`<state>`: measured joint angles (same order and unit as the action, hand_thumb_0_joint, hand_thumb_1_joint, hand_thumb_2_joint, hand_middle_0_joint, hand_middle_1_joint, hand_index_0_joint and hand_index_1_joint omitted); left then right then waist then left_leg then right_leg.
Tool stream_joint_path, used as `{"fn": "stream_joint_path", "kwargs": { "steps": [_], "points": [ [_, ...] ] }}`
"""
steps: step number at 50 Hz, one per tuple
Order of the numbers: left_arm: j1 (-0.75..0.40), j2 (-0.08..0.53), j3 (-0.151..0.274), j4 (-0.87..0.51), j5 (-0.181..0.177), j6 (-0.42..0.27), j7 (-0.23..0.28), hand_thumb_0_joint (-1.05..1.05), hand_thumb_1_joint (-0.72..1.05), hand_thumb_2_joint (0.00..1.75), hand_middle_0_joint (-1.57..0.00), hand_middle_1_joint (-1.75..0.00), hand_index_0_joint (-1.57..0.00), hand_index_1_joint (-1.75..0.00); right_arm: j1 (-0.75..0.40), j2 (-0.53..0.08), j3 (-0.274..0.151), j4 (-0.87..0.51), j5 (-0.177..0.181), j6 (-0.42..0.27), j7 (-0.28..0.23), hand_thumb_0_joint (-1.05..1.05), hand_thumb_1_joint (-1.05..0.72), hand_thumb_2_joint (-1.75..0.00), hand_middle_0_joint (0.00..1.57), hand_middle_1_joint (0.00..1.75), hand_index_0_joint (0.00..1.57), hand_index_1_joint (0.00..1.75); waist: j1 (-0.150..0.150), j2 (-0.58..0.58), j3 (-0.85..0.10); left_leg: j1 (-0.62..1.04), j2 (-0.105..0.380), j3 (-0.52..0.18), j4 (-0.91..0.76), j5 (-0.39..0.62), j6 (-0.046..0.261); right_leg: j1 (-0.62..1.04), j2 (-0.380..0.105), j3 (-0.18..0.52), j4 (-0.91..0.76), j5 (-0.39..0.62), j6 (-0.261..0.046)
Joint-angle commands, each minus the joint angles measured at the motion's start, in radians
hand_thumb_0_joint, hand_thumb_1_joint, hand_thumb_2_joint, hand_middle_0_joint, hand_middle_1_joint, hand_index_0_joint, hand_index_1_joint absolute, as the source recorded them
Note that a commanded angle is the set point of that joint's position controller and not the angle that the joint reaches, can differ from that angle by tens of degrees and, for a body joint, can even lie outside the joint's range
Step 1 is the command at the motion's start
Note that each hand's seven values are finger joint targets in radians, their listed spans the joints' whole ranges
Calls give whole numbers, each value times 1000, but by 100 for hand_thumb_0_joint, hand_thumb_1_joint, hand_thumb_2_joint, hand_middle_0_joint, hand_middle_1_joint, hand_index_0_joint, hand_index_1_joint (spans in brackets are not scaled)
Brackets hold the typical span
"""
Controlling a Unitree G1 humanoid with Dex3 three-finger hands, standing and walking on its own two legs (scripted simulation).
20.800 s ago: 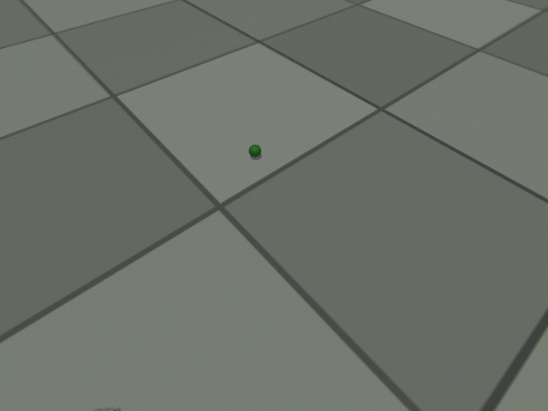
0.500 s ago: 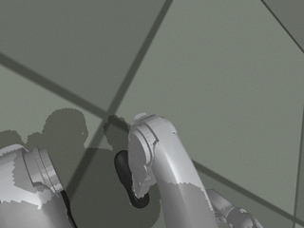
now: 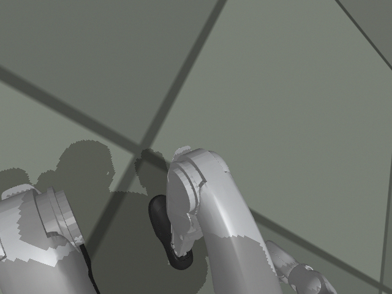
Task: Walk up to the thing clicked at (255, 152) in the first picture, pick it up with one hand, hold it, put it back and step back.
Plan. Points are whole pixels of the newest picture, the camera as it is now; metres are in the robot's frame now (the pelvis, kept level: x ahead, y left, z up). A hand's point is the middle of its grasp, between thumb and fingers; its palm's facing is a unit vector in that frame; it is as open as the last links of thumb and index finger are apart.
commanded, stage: settle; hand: left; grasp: from above
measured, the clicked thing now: out of the picture +0.42 +0.37 -0.26
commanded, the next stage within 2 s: lift in 0.80 s
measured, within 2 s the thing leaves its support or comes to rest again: leaves its support in 0.14 s
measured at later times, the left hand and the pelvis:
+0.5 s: hand out of the picture +0.40 +0.38 -0.16, palm faces -0.40 -0.15 -0.90, open 8.5 cm; pelvis +0.00 +0.00 +0.01, yaw +3 degrees
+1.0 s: hand out of the picture +0.40 +0.38 -0.11, palm faces -0.40 -0.14 -0.90, open 8.5 cm; pelvis +0.00 -0.01 +0.04, yaw +7 degrees
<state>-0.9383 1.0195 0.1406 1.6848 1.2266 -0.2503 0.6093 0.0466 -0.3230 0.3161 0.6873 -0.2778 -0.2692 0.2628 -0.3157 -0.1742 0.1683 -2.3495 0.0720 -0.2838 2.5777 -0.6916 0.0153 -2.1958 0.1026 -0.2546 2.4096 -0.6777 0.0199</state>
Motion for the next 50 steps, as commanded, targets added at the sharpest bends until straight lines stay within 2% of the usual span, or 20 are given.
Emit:
{"fn": "stream_joint_path", "kwargs": {
  "steps": [1, 5, 10, 12, 14, 15, 16, 18, 19, 20, 21, 22, 25, 29, 31, 33, 37, 45, 47, 50],
  "points": [
    [-220, 248, 30, -161, -18, 3, 23, 0, 74, 68, -104, -72, -108, -68, 167, -321, -109, 11, 12, 6, -15, 0, -90, -90, 20, 30, 20, 30, -9, 592, -660, 502, 21, 91, -281, 180, -17, 296, 34, -44, -213, 241, -40],
    [-199, 268, 73, -254, -15, 8, 13, 0, 79, 70, -108, -71, -112, -67, 169, -324, -137, 13, 18, 14, -16, 0, -90, -90, 20, 30, 20, 30, 19, 659, -731, 580, 22, 85, -296, 236, -31, 277, 30, -48, -185, 275, -47],
    [-202, 231, 63, -292, -8, 26, -12, 0, 79, 71, -110, -68, -113, -65, 189, -316, -174, 17, 34, 17, -5, 0, -90, -90, 20, 30, 20, 30, 5, 635, -667, 506, 14, 113, -287, 184, -18, 233, 25, -26, -202, 240, -47],
    [-176, 250, 101, -357, -19, 34, -23, 0, 81, 70, -110, -68, -114, -65, 211, -309, -196, 23, 45, 24, -6, 0, -90, -90, 20, 30, 20, 30, 42, 652, -735, 520, 8, 131, -294, 207, -15, 267, 24, -9, -218, 254, -50],
    [-184, 157, 49, -408, -47, 41, -48, 0, 81, 71, -111, -67, -114, -65, 210, -299, -213, 15, 55, 27, -6, 0, -90, -90, 20, 30, 20, 30, 40, 642, -785, 535, 8, 133, -300, 216, -13, 269, 22, -6, -230, 262, -49],
    [-188, 64, -17, -425, -57, 43, -68, 0, 79, 70, -109, -68, -112, -66, 186, -278, -214, -6, 69, 26, -2, 0, -90, -90, 20, 30, 20, 30, 44, 643, -787, 543, 7, 129, -314, 199, -14, 240, 22, -3, -230, 244, -54],
    [-170, 58, -20, -407, -62, 52, -81, 0, 77, 66, -106, -70, -110, -66, 198, -286, -222, 7, 71, 27, -3, 0, -90, -90, 20, 30, 20, 30, 41, 635, -780, 557, 6, 125, -327, 206, -16, 236, 21, -9, -231, 251, -52],
    [-173, 115, -1, -433, -68, 64, -104, 0, 74, 61, -103, -68, -107, -64, 226, -286, -239, 28, 94, 43, -9, 0, -90, -90, 20, 30, 20, 30, 77, 622, -786, 531, 4, 128, -337, 187, -10, 222, 19, 7, -243, 225, -53],
    [-139, 141, 39, -389, -69, 77, -113, 0, 75, 63, -104, -68, -108, -64, 246, -300, -250, 28, 93, 50, -13, 0, -90, -90, 20, 30, 20, 30, 75, 585, -799, 531, -1, 130, -339, 200, -9, 239, 13, 5, -240, 241, -50],
    [-161, 89, -10, -405, -71, 79, -131, 0, 75, 65, -105, -68, -109, -64, 240, -281, -250, 14, 102, 58, -11, 0, -90, -90, 20, 30, 20, 30, 72, 576, -781, 504, -2, 136, -343, 178, -5, 232, 12, 19, -249, 217, -53],
    [-158, 86, 2, -384, -74, 85, -142, 0, 74, 68, -105, -69, -109, -66, 245, -280, -254, 22, 105, 71, -13, 0, -90, -90, 20, 30, 20, 30, 70, 529, -774, 477, -2, 140, -338, 164, 3, 242, 16, 24, -265, 210, -50],
    [-193, 39, -42, -413, -76, 88, -158, 0, 77, 68, -108, -69, -111, -65, 235, -265, -248, 11, 113, 78, -15, 0, -90, -90, 20, 30, 20, 30, 70, 513, -758, 467, -7, 143, -349, 140, 5, 228, 14, 28, -272, 189, -52],
    [-197, 69, -16, -434, -84, 89, -189, 0, 73, 63, -105, -67, -108, -63, 241, -261, -252, 10, 124, 93, -28, 0, -90, -90, 20, 30, 20, 30, 86, 484, -759, 456, -15, 155, -353, 147, 10, 251, 11, 41, -288, 184, -50],
    [-218, 40, -43, -455, -80, 75, -232, 0, 73, 67, -106, -68, -109, -65, 240, -244, -258, 6, 136, 115, -43, 0, -91, -90, 20, 30, 20, 30, 79, 446, -752, 434, -22, 166, -360, 115, 15, 252, 7, 64, -306, 139, -53],
    [-227, 98, 4, -491, -75, 65, -238, 0, 73, 67, -107, -67, -110, -65, 234, -241, -263, -7, 140, 127, -56, 0, -91, -90, 20, 30, 20, 30, 100, 447, -795, 452, -24, 170, -364, 119, 13, 275, 5, 75, -307, 127, -55],
    [-234, 60, -27, -507, -72, 58, -252, 0, 73, 66, -107, -68, -109, -65, 245, -222, -260, 0, 142, 138, -63, 0, -91, -90, 20, 30, 20, 30, 97, 467, -809, 459, -28, 182, -366, 135, 11, 290, 4, 86, -313, 135, -58],
    [-244, 93, 8, -566, -68, 52, -257, 0, 74, 66, -108, -65, -110, -62, 249, -215, -272, 2, 146, 163, -81, 0, -91, -90, 20, 30, 20, 30, 120, 486, -868, 495, -31, 199, -374, 165, 9, 317, 0, 103, -328, 161, -57],
    [-233, 38, -26, -569, -66, 77, -277, 0, 80, 68, -117, -67, -119, -65, 284, -208, -298, 13, 155, 191, -107, 0, -94, -91, 20, 30, 20, 30, 114, 487, -866, 562, -32, 198, -437, 154, 7, 293, -10, 88, -355, 164, -62],
    [-234, 54, -6, -620, -75, 82, -285, 0, 77, 67, -114, -65, -116, -63, 294, -215, -307, 10, 163, 198, -112, 0, -94, -91, 20, 30, 20, 30, 141, 498, -926, 614, -35, 199, -454, 187, 7, 303, -15, 82, -359, 199, -61],
    [-209, 22, -20, -637, -102, 107, -315, 0, 73, 73, -109, -65, -110, -64, 304, -209, -322, 7, 173, 207, -113, 0, -92, -91, 20, 30, 20, 30, 146, 502, -947, 653, -34, 197, -490, 198, 8, 312, -18, 85, -374, 213, -62]
  ]
}}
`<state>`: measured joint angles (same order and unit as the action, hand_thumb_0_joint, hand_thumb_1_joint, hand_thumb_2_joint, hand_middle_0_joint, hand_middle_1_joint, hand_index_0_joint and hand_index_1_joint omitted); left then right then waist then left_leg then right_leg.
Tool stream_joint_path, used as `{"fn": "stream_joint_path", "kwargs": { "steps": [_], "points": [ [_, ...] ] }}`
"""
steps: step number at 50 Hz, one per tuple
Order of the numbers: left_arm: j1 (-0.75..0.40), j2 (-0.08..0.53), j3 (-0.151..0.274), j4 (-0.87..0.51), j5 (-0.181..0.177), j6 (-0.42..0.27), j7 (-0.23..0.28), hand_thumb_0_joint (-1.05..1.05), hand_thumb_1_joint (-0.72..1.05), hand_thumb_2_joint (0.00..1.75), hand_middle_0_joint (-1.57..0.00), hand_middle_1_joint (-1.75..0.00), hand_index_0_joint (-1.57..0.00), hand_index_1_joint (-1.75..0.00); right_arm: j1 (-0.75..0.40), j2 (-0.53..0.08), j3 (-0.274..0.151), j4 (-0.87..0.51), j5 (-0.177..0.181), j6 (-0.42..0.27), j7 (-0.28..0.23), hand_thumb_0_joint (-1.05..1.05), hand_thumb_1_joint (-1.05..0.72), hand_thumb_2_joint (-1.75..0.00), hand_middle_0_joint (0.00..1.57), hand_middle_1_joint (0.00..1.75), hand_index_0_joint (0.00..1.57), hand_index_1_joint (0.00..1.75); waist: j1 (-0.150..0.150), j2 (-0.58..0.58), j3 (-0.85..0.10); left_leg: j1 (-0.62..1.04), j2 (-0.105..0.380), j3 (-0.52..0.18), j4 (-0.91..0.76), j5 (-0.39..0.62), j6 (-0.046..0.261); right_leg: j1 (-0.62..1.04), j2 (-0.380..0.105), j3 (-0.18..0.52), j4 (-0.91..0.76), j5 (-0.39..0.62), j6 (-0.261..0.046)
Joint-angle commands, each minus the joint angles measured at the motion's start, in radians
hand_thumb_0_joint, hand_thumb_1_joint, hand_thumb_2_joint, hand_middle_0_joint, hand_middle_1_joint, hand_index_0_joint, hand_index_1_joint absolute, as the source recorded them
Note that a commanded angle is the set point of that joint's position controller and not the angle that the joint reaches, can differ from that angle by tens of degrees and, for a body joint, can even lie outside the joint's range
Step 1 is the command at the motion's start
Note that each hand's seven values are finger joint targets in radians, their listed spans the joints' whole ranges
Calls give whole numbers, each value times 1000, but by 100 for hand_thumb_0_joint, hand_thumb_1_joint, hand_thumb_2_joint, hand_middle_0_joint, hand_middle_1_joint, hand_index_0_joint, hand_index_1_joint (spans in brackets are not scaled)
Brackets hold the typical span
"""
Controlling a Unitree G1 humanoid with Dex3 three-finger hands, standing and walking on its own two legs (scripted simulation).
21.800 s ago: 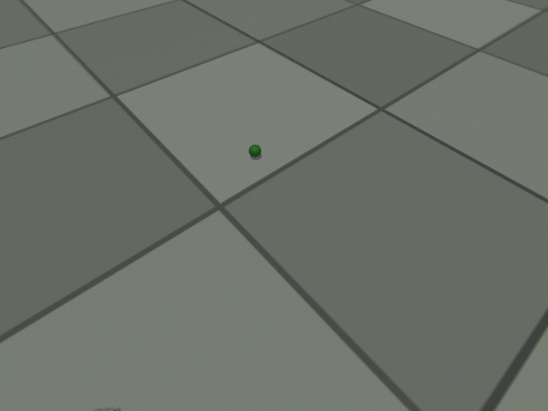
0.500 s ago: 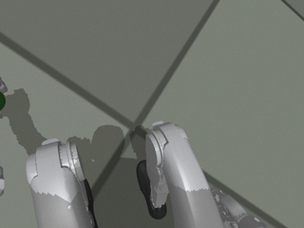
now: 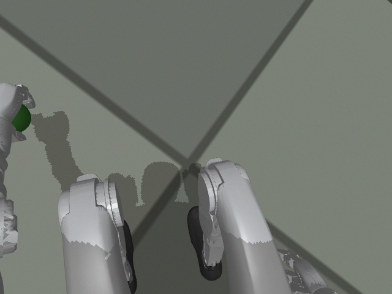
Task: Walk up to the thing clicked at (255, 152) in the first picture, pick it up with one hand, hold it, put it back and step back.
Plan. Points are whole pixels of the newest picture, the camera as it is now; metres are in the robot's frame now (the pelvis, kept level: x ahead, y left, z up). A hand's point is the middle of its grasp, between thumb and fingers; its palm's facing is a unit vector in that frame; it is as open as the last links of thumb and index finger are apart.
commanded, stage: lift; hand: left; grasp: from above
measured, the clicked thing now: (11, 117) +0.46 +0.34 -0.16
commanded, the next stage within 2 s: hold in 1.54 s
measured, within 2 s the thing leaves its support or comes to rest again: neither
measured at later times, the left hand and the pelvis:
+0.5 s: hand out of the picture +0.37 +0.33 +0.00, palm faces -0.43 -0.13 -0.89, open 8.5 cm; pelvis -0.01 +0.00 +0.10, yaw +4 degrees
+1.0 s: hand out of the picture +0.31 +0.31 +0.21, palm faces -0.44 -0.16 -0.88, open 8.6 cm; pelvis +0.02 +0.01 +0.29, yaw +8 degrees
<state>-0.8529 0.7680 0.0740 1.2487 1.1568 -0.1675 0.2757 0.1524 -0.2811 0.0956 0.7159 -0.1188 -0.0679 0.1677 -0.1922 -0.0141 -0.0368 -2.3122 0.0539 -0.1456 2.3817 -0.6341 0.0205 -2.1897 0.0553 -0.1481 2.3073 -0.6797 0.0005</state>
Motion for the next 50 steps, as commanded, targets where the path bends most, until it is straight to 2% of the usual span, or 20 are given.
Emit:
{"fn": "stream_joint_path", "kwargs": {
  "steps": [1, 2, 8, 13, 16, 18, 21, 24, 26, 29, 32, 35, 37, 38, 40, 43, 45, 48, 49, 50],
  "points": [
    [-297, 285, 59, -233, -40, 29, 7, 0, 71, 73, -108, -65, -109, -64, 198, -254, -109, -21, 20, 11, -22, 0, -92, -91, 20, 30, 20, 30, 41, 366, -760, 637, -17, 58, -313, 147, -1, 298, 25, -20, -269, 218, -44],
    [-308, 300, 62, -255, -44, 35, -5, 0, 73, 73, -109, -66, -110, -65, 199, -254, -115, -31, 25, 14, -24, 0, -92, -91, 20, 30, 20, 30, 40, 379, -771, 654, -18, 55, -329, 139, 0, 299, 24, -17, -277, 210, -46],
    [-208, 239, 35, -362, -66, 45, -83, 0, 72, 77, -109, -66, -110, -65, 201, -219, -142, -54, 53, 46, -43, 0, -92, -91, 20, 30, 20, 30, 67, 308, -771, 667, -22, 78, -390, 120, 10, 374, 24, 19, -357, 186, -45],
    [-152, 185, 13, -444, -111, 44, -119, 0, 70, 77, -107, -67, -108, -66, 199, -205, -157, -74, 71, 55, -68, 0, -91, -90, 20, 30, 20, 30, 69, 246, -733, 677, -26, 83, -457, 71, 16, 411, 19, 38, -442, 139, -41],
    [-121, 196, 27, -494, -126, 48, -128, 0, 65, 76, -101, -70, -103, -68, 187, -206, -162, -89, 84, 59, -84, 0, -91, -90, 20, 30, 20, 30, 88, 239, -740, 714, -25, 75, -514, 37, 16, 438, 19, 43, -478, 107, -41],
    [-100, 154, 2, -531, -134, 51, -137, 0, 64, 79, -101, -71, -102, -70, 176, -200, -167, -98, 91, 60, -93, 0, -91, -90, 20, 30, 20, 30, 88, 242, -745, 755, -21, 63, -554, 23, 14, 453, 17, 42, -493, 110, -39],
    [-74, 163, 15, -590, -143, 63, -138, 0, 61, 78, -98, -72, -99, -71, 165, -201, -173, -106, 105, 61, -110, 0, -91, -90, 20, 30, 20, 30, 100, 259, -744, 819, -20, 50, -622, 5, 10, 494, 13, 45, -529, 107, -36],
    [-31, 133, 3, -644, -153, 83, -140, 0, 61, 80, -98, -74, -99, -72, 161, -191, -176, -120, 116, 66, -125, 0, -91, -90, 20, 30, 20, 30, 105, 227, -780, 895, -24, 64, -667, 47, 10, 575, 14, 54, -603, 129, -35],
    [-17, 119, -2, -682, -170, 98, -141, 0, 61, 81, -98, -76, -99, -74, 152, -179, -176, -125, 119, 67, -136, 0, -91, -90, 20, 30, 20, 30, 96, 215, -749, 910, -28, 81, -699, 48, 13, 627, 12, 68, -664, 125, -31],
    [40, 103, -8, -712, -170, 126, -148, 0, 57, 81, -94, -77, -96, -76, 138, -174, -179, -128, 129, 69, -155, 0, -91, -90, 20, 30, 20, 30, 111, 222, -759, 999, -28, 78, -778, 51, 10, 703, 12, 74, -720, 132, -29],
    [95, 65, -33, -729, -173, 149, -154, 0, 58, 83, -94, -80, -96, -78, 127, -158, -174, -128, 135, 72, -171, 0, -91, -90, 20, 30, 20, 30, 105, 179, -718, 1047, -34, 93, -836, 78, 14, 791, 11, 89, -809, 147, -27],
    [138, 43, -42, -752, -190, 171, -161, 0, 56, 81, -93, -78, -95, -76, 103, -156, -170, -131, 146, 69, -187, 0, -91, -90, 20, 30, 20, 30, 112, 187, -651, 1118, -29, 71, -956, 7, 9, 858, 12, 90, -874, 105, -24],
    [160, 45, -38, -761, -186, 180, -161, 0, 55, 84, -93, -81, -94, -79, 91, -148, -165, -132, 152, 66, -199, 0, -91, -90, 20, 30, 20, 30, 108, 189, -618, 1166, -30, 68, -1014, -6, 7, 902, 10, 95, -924, 97, -22],
    [153, 22, -61, -772, -183, 181, -165, 0, 58, 84, -94, -80, -96, -79, 88, -143, -162, -129, 153, 63, -205, 0, -91, -90, 20, 30, 20, 30, 99, 181, -599, 1187, -31, 69, -1040, -13, 6, 923, 11, 99, -953, 91, -23],
    [183, 9, -64, -770, -182, 182, -169, 0, 59, 82, -96, -79, -97, -78, 83, -139, -160, -124, 158, 56, -215, 0, -91, -90, 20, 30, 20, 30, 106, 190, -563, 1239, -31, 68, -1101, -17, 3, 966, 11, 103, -998, 92, -23],
    [218, -18, -80, -737, -174, 178, -167, 0, 58, 80, -93, -80, -95, -78, 83, -130, -156, -112, 163, 41, -227, 0, -91, -90, 20, 30, 20, 30, 110, 158, -526, 1325, -29, 70, -1168, 32, -1, 1037, 10, 106, -1065, 135, -24],
    [194, -42, -94, -727, -179, 171, -165, 0, 56, 81, -91, -83, -94, -81, 97, -123, -157, -101, 164, 29, -233, 0, -91, -90, 20, 30, 20, 30, 94, 149, -481, 1356, -30, 77, -1205, 58, -2, 1078, 8, 116, -1121, 148, -24],
    [214, -86, -131, -674, -173, 161, -159, 0, 56, 78, -90, -83, -93, -80, 96, -118, -155, -90, 165, 9, -236, 0, -91, -90, 20, 30, 20, 30, 102, 149, -416, 1410, -32, 78, -1279, 50, -6, 1116, 8, 119, -1186, 147, -26],
    [224, -79, -118, -659, -173, 158, -153, 0, 54, 80, -89, -83, -91, -81, 98, -122, -160, -92, 165, 3, -237, 0, -91, -90, 20, 30, 20, 30, 106, 142, -419, 1428, -32, 75, -1302, 42, -7, 1147, 10, 123, -1209, 138, -26],
    [214, -92, -133, -661, -168, 154, -148, 0, 55, 76, -88, -83, -92, -80, 98, -116, -158, -89, 164, -2, -236, 0, -91, -90, 20, 30, 20, 30, 103, 142, -409, 1445, -37, 79, -1318, 59, -10, 1168, 8, 127, -1233, 147, -28]
  ]
}}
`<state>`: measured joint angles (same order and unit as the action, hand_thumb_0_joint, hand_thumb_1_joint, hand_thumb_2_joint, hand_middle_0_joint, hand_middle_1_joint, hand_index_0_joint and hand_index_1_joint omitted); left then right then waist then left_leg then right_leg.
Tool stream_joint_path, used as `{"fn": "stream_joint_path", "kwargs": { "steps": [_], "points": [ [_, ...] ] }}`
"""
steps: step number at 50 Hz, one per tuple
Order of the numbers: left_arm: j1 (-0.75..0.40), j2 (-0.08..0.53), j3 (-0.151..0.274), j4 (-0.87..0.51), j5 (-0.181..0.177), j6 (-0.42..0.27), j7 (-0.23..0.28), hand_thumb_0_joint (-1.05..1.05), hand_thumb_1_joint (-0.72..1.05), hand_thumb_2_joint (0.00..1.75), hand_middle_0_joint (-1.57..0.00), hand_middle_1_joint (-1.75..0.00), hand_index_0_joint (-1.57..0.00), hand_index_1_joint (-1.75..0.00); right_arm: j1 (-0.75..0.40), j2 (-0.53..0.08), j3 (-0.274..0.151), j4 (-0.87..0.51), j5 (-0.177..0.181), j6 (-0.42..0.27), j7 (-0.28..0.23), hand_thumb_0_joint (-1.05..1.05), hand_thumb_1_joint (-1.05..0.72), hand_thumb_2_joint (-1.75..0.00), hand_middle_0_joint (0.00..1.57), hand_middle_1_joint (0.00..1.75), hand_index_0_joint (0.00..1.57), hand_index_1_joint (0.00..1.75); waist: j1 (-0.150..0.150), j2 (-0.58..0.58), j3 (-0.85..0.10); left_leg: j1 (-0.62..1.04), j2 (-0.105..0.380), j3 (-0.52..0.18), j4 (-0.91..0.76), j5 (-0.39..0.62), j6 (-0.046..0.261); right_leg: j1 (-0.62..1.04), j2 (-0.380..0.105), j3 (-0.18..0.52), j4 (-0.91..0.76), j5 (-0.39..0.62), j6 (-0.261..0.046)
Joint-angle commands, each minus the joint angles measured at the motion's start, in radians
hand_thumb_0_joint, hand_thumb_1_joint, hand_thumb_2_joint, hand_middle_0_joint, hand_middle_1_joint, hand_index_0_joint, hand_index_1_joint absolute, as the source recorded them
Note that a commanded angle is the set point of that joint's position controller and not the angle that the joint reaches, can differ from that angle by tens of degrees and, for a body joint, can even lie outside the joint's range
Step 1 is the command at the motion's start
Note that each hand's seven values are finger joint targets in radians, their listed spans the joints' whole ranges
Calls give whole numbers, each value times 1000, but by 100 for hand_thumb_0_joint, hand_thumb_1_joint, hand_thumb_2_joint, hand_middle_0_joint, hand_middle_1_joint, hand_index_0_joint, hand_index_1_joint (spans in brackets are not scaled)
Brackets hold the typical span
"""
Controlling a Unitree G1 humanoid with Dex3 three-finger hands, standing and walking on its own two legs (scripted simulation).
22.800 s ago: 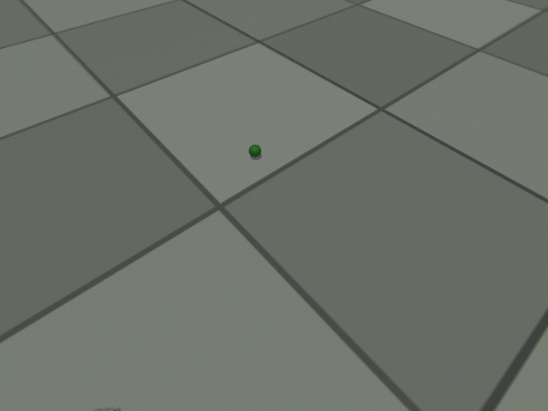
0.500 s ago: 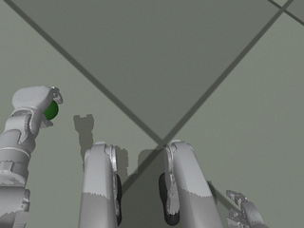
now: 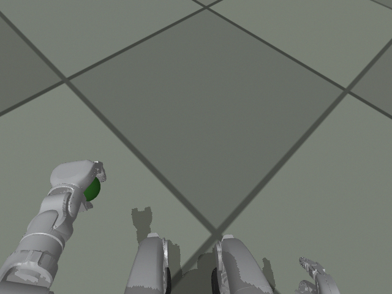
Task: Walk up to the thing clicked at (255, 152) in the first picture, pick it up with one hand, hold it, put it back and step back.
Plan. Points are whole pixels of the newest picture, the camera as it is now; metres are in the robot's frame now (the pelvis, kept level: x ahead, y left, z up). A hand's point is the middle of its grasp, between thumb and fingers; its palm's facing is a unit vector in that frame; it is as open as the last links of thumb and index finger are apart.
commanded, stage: lift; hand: left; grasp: from above
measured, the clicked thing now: (85, 187) +0.36 +0.26 -0.10
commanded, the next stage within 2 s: hold in 0.54 s
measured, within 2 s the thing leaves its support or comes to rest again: neither
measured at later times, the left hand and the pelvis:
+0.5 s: hand (84, 161) +0.37 +0.23 +0.02, palm faces -0.45 -0.10 -0.89, open 8.6 cm; pelvis +0.04 +0.00 +0.10, yaw +0 degrees
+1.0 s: hand (81, 143) +0.38 +0.22 +0.07, palm faces -0.44 -0.08 -0.89, open 8.5 cm; pelvis +0.07 -0.01 +0.13, yaw +0 degrees
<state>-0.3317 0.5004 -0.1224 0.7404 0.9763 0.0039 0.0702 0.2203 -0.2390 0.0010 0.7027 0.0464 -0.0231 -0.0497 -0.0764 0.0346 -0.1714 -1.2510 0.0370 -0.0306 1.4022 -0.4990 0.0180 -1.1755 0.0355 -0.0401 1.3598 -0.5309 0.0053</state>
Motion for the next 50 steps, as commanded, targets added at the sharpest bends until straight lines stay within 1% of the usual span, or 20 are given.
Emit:
{"fn": "stream_joint_path", "kwargs": {
  "steps": [1, 7, 10, 15, 17, 19, 20, 22, 24, 28, 32, 33, 36, 37, 38, 39, 43, 46, 49, 50],
  "points": [
    [-310, 172, 61, -145, 13, -19, 61, 0, 56, 75, -88, -84, -91, -80, 33, -161, -67, -75, -2, -51, -17, 0, -90, -90, 20, 30, 20, 30, -9, 93, -282, 414, -20, -30, -354, -64, -8, 181, 28, 23, -305, 6, -33],
    [-339, 138, 36, -120, 27, -18, 98, 0, 56, 78, -87, -87, -91, -84, 59, -160, -75, -57, -4, -63, -14, 0, -90, -90, 20, 30, 20, 30, -3, 78, -295, 570, -23, -8, -434, 105, -14, 322, 29, 23, -404, 142, -33],
    [-338, 157, 58, -106, 30, -7, 121, 0, 56, 78, -87, -88, -91, -84, 74, -161, -77, -45, -6, -63, -14, 0, -90, -90, 20, 30, 20, 30, 3, 78, -276, 616, -23, 0, -480, 155, -15, 385, 29, 30, -456, 180, -32],
    [-322, 132, 48, -58, 29, 24, 137, 0, 59, 79, -91, -86, -94, -82, 71, -159, -79, -49, -6, -55, -9, 0, -90, -90, 20, 30, 20, 30, 16, 44, -247, 683, -29, 14, -548, 237, -14, 489, 25, 40, -532, 253, -27],
    [-325, 108, 33, -51, 23, 35, 132, 0, 57, 76, -89, -85, -93, -81, 77, -155, -79, -46, -9, -53, -7, 0, -90, -90, 20, 30, 20, 30, 15, 41, -239, 707, -29, 12, -574, 258, -16, 514, 26, 45, -552, 271, -28],
    [-295, 118, 41, -37, 17, 40, 123, 0, 59, 75, -90, -84, -94, -80, 73, -155, -81, -50, -9, -51, -8, 0, -90, -90, 20, 30, 20, 30, 23, 33, -232, 724, -32, 17, -595, 282, -14, 553, 23, 49, -579, 294, -25],
    [-299, 95, 20, -48, 9, 39, 116, 0, 59, 74, -90, -84, -94, -79, 71, -151, -81, -55, -9, -50, -7, 0, -90, -90, 20, 30, 20, 30, 22, 26, -218, 732, -34, 18, -609, 284, -13, 568, 23, 51, -596, 298, -24],
    [-264, 109, 32, -46, 7, 40, 108, 0, 60, 74, -92, -82, -96, -79, 66, -155, -85, -63, -8, -46, -6, 0, -90, -90, 20, 30, 20, 30, 33, 13, -211, 759, -37, 27, -633, 290, -11, 602, 19, 52, -629, 306, -21],
    [-287, 80, 9, -71, 0, 34, 97, 0, 60, 74, -92, -82, -96, -78, 70, -152, -85, -64, -7, -46, -6, 0, -90, -90, 20, 30, 20, 30, 19, 21, -209, 785, -37, 29, -652, 300, -12, 612, 19, 58, -647, 319, -21],
    [-308, 99, 22, -112, 2, 28, 104, 0, 61, 76, -93, -82, -97, -78, 68, -155, -85, -65, -6, -43, -8, 0, -90, -90, 20, 30, 20, 30, 18, 22, -225, 850, -37, 31, -682, 351, -13, 656, 16, 60, -680, 364, -19],
    [-312, 103, 30, -109, 7, 26, 120, 0, 60, 77, -92, -83, -95, -79, 58, -155, -87, -64, -5, -38, -10, 0, -90, -90, 20, 30, 20, 30, 20, 19, -190, 873, -41, 37, -720, 344, -14, 680, 13, 63, -716, 358, -16],
    [-331, 92, 14, -113, 12, 25, 119, 0, 60, 72, -90, -83, -95, -78, 54, -152, -85, -62, -5, -36, -10, 0, -90, -90, 20, 30, 20, 30, 15, 20, -188, 881, -41, 39, -723, 353, -13, 685, 12, 65, -722, 368, -16],
    [-342, 101, 7, -104, 22, 27, 108, 0, 58, 69, -88, -80, -93, -75, 53, -158, -89, -58, -3, -32, -11, 0, -90, -90, 20, 30, 20, 30, 20, 8, -184, 896, -45, 44, -738, 385, -9, 721, 10, 71, -744, 407, -11],
    [-332, 110, 17, -116, 17, 26, 105, 0, 58, 70, -89, -78, -94, -74, 49, -161, -92, -60, -2, -31, -10, 0, -90, -90, 20, 30, 20, 30, 27, 16, -193, 917, -46, 46, -746, 392, -10, 736, 10, 70, -751, 408, -13],
    [-301, 90, 5, -78, 16, 30, 97, 0, 58, 70, -90, -80, -94, -75, 47, -156, -89, -58, -1, -29, -9, 0, -90, -90, 20, 30, 20, 30, 25, -7, -178, 912, -45, 43, -752, 402, -8, 740, 11, 70, -754, 418, -11],
    [-317, 85, 1, -108, 4, 26, 91, 0, 59, 71, -90, -80, -95, -75, 44, -161, -92, -63, 0, -29, -7, 0, -89, -90, 20, 30, 20, 30, 28, 10, -190, 935, -46, 47, -760, 411, -11, 758, 11, 68, -758, 423, -14],
    [-312, 87, -2, -123, 5, 28, 68, 0, 60, 69, -90, -81, -95, -75, 36, -160, -92, -71, 1, -22, -4, 0, -89, -90, 20, 30, 20, 30, 31, -11, -190, 954, -46, 51, -769, 464, -4, 791, 12, 72, -776, 484, -7],
    [-285, 84, 1, -114, 1, 26, 56, 0, 57, 72, -90, -78, -94, -74, 32, -160, -91, -82, 5, -14, -2, 0, -90, -90, 20, 30, 20, 30, 33, -13, -169, 963, -48, 54, -783, 481, -2, 801, 11, 71, -786, 494, -8],
    [-293, 95, 1, -125, 16, 22, 42, 0, 57, 71, -90, -78, -94, -74, 17, -158, -89, -97, 7, -4, -2, 0, -90, -90, 20, 30, 20, 30, 43, -9, -133, 960, -49, 56, -806, 451, -4, 808, 12, 71, -805, 465, -11],
    [-309, 102, 6, -154, 14, 19, 39, 0, 57, 70, -89, -78, -93, -74, 20, -157, -89, -100, 7, -2, -1, 0, -89, -90, 20, 30, 20, 30, 43, 2, -154, 969, -50, 57, -807, 455, -4, 821, 9, 75, -808, 473, -11]
  ]
}}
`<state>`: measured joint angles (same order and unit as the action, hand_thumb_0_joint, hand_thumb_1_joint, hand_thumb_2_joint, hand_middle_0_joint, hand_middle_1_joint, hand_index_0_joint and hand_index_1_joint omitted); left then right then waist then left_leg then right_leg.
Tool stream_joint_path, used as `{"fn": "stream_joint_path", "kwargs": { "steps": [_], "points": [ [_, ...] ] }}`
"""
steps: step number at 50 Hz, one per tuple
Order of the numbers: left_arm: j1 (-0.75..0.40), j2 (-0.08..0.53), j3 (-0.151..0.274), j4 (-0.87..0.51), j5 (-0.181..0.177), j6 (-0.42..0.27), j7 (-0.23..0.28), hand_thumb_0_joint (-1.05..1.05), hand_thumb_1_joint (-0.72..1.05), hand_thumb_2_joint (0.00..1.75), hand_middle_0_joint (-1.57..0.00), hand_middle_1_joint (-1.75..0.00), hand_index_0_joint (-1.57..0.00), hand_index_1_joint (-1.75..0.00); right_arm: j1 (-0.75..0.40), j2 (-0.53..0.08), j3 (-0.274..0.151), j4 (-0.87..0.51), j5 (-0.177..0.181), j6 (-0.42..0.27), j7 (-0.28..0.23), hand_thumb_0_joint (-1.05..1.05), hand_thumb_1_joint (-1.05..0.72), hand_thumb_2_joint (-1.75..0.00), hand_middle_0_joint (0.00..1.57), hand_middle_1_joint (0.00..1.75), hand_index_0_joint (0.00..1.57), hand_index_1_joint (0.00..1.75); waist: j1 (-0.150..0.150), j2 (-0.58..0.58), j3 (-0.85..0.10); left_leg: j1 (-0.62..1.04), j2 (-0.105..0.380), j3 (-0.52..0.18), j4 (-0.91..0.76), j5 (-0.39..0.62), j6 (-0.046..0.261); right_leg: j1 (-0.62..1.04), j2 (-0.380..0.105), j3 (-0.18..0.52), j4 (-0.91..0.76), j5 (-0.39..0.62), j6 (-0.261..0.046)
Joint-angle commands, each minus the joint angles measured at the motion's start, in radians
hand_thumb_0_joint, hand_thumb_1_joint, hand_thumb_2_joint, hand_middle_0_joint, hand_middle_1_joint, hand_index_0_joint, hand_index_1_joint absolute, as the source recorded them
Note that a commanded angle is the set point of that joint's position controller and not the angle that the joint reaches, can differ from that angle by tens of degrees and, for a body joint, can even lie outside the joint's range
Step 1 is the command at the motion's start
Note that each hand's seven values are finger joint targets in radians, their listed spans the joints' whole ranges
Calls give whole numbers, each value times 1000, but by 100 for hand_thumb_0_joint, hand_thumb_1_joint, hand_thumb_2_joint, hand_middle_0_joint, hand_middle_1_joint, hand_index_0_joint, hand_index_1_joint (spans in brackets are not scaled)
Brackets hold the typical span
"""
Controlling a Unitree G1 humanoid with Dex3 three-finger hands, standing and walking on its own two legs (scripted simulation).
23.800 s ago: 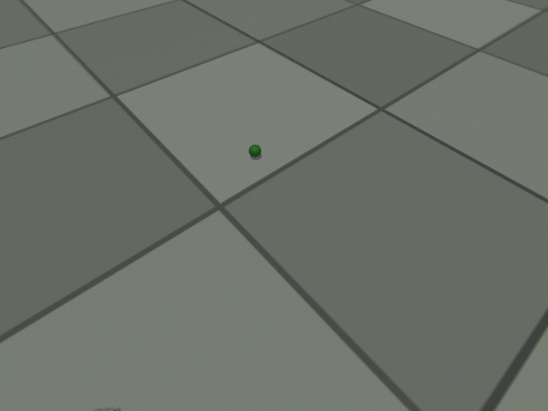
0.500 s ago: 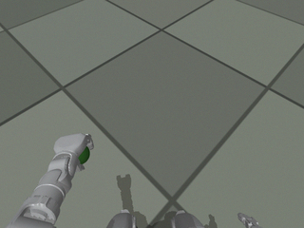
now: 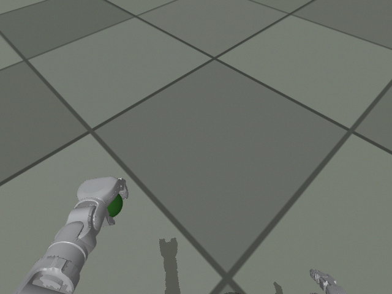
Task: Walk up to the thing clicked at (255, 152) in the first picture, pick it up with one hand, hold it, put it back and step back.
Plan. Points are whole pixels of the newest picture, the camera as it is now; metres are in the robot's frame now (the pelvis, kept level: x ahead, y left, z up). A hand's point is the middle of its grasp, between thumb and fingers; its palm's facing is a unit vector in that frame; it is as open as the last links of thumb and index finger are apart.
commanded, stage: hold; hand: left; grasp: from above
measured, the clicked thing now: (108, 204) +0.33 +0.23 -0.08
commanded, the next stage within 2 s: crouch in 1.54 s
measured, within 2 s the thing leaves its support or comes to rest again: neither
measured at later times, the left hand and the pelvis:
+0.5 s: hand (100, 212) +0.29 +0.22 -0.04, palm faces -0.46 -0.07 -0.89, open 8.6 cm; pelvis -0.01 +0.00 +0.01, yaw +0 degrees
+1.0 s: hand (98, 217) +0.27 +0.22 -0.02, palm faces -0.44 -0.07 -0.90, open 8.6 cm; pelvis -0.02 +0.00 +0.02, yaw +0 degrees
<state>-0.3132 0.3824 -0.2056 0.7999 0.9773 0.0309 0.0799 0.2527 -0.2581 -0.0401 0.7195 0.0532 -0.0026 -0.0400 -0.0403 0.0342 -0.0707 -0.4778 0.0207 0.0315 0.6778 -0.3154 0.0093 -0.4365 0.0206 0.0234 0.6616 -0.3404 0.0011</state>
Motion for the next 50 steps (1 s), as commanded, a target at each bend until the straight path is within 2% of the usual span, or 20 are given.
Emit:
{"fn": "stream_joint_path", "kwargs": {
  "steps": [1, 4, 5, 6, 7, 12, 13, 15, 16, 19, 23, 28, 29, 33, 36, 37, 39, 41, 48, 50],
  "points": [
    [-316, 233, 99, -213, 16, -9, 28, 0, 57, 71, -89, -77, -93, -73, -22, -142, -48, -122, 2, -20, -11, 0, -90, -90, 20, 30, 20, 30, 16, 1, -255, 207, -34, -4, -90, 277, 5, 92, 25, 8, -110, 283, -7],
    [-326, 217, 87, -236, 23, -8, 15, 0, 56, 68, -88, -76, -92, -71, -19, -138, -48, -120, 2, -16, -10, 0, -90, -90, 20, 30, 20, 30, 10, 11, -274, 239, -30, -4, -90, 333, 7, 101, 27, 10, -109, 329, -8],
    [-339, 232, 99, -255, 20, -9, 15, 0, 56, 69, -87, -77, -92, -72, -16, -143, -51, -124, 1, -14, -10, 0, -89, -90, 20, 30, 20, 30, 11, 21, -284, 253, -26, -9, -96, 345, 4, 107, 30, 5, -110, 328, -11],
    [-314, 233, 102, -237, 20, -8, 14, 0, 56, 70, -88, -79, -92, -74, -26, -142, -51, -128, 2, -10, -11, 0, -89, -90, 20, 30, 20, 30, 18, 13, -258, 250, -26, -7, -105, 337, 6, 105, 30, 3, -120, 321, -11],
    [-330, 215, 85, -255, 20, -10, 11, 0, 56, 71, -88, -77, -92, -73, -25, -140, -49, -133, 2, -9, -10, 0, -90, -90, 20, 30, 20, 30, 11, 9, -259, 257, -26, -7, -108, 330, 7, 108, 30, 4, -124, 318, -10],
    [-310, 216, 92, -260, 17, -4, 0, 0, 55, 72, -86, -80, -91, -75, -33, -142, -52, -139, 5, -3, -8, 0, -89, -90, 20, 30, 20, 30, 20, 6, -252, 277, -24, -4, -132, 332, 8, 123, 30, 0, -144, 313, -12],
    [-300, 199, 74, -247, 17, 0, -4, 0, 57, 74, -89, -79, -93, -75, -37, -138, -48, -140, 5, -1, -8, 0, -89, -90, 20, 30, 20, 30, 17, -9, -238, 270, -25, -5, -136, 329, 11, 129, 28, 1, -150, 320, -9],
    [-309, 219, 86, -271, 10, -3, -13, 0, 57, 75, -88, -81, -92, -77, -43, -143, -48, -150, 8, 2, -9, 0, -90, -90, 20, 30, 20, 30, 18, -6, -237, 276, -25, -3, -148, 314, 10, 135, 27, 2, -159, 307, -10],
    [-295, 199, 69, -259, 6, -2, -21, 0, 56, 76, -88, -81, -92, -77, -46, -138, -45, -152, 10, 3, -9, 0, -90, -90, 20, 30, 20, 30, 18, -8, -218, 273, -24, -2, -158, 300, 9, 137, 26, 0, -164, 290, -12],
    [-305, 214, 81, -276, 9, -7, -31, 0, 55, 76, -86, -82, -91, -78, -51, -141, -44, -158, 11, 6, -11, 0, -90, -90, 20, 30, 20, 30, 25, -7, -219, 279, -23, -2, -173, 290, 10, 145, 26, 0, -172, 279, -14],
    [-298, 216, 85, -281, 10, -13, -37, 0, 55, 77, -87, -83, -91, -79, -71, -139, -38, -172, 12, 9, -12, 0, -90, -90, 20, 30, 20, 30, 29, -1, -182, 279, -21, -6, -200, 224, 6, 137, 26, -1, -195, 211, -18],
    [-318, 216, 82, -324, 11, -15, -40, 0, 56, 77, -86, -86, -91, -81, -85, -133, -34, -174, 13, 10, -15, 0, -90, -90, 20, 30, 20, 30, 27, -8, -195, 293, -28, 2, -203, 222, 11, 150, 19, 9, -212, 216, -12],
    [-311, 230, 97, -321, 11, -15, -38, 0, 56, 78, -86, -86, -91, -81, -85, -138, -34, -172, 13, 10, -15, 0, -90, -90, 20, 30, 20, 30, 33, 1, -193, 299, -26, 0, -211, 215, 9, 156, 20, 6, -214, 204, -14],
    [-313, 218, 84, -326, 9, -17, -38, 0, 56, 80, -86, -86, -91, -82, -102, -137, -32, -174, 13, 9, -17, 0, -90, -90, 20, 30, 20, 30, 27, 5, -181, 311, -21, -5, -226, 200, 6, 148, 21, 1, -221, 186, -16],
    [-301, 214, 82, -334, 9, -17, -41, 0, 53, 79, -85, -86, -89, -82, -112, -134, -31, -175, 14, 9, -18, 0, -90, -90, 20, 30, 20, 30, 39, 5, -172, 309, -23, -6, -236, 182, 5, 151, 20, 1, -231, 164, -17],
    [-283, 224, 96, -331, 8, -16, -41, 0, 52, 79, -84, -86, -88, -82, -115, -137, -32, -177, 15, 10, -17, 0, -90, -90, 20, 30, 20, 30, 42, 18, -172, 315, -23, -3, -240, 175, 3, 155, 19, 1, -235, 156, -19],
    [-310, 204, 74, -363, 7, -11, -44, 0, 53, 77, -83, -87, -88, -82, -118, -133, -28, -179, 16, 8, -18, 0, -90, -90, 20, 30, 20, 30, 37, 2, -187, 322, -21, -7, -243, 180, 3, 158, 20, 3, -236, 162, -18],
    [-284, 215, 84, -357, 8, -6, -50, 0, 52, 76, -83, -86, -88, -81, -126, -132, -27, -181, 17, 7, -19, 0, -90, -90, 20, 30, 20, 30, 39, -1, -170, 319, -25, -1, -245, 171, 7, 162, 17, 6, -247, 155, -16],
    [-295, 211, 77, -374, -5, -3, -69, 0, 49, 77, -81, -87, -86, -82, -141, -125, -18, -182, 20, 8, -24, 0, -90, -90, 20, 30, 20, 30, 43, -8, -161, 325, -22, -3, -257, 179, 8, 168, 18, 5, -254, 163, -13],
    [-242, 205, 80, -354, -11, -1, -75, 0, 49, 76, -80, -87, -85, -82, -149, -126, -18, -188, 22, 8, -25, 0, -90, -90, 20, 30, 20, 30, 48, -32, -141, 315, -26, 1, -260, 172, 11, 174, 15, 6, -262, 153, -12]
  ]
}}
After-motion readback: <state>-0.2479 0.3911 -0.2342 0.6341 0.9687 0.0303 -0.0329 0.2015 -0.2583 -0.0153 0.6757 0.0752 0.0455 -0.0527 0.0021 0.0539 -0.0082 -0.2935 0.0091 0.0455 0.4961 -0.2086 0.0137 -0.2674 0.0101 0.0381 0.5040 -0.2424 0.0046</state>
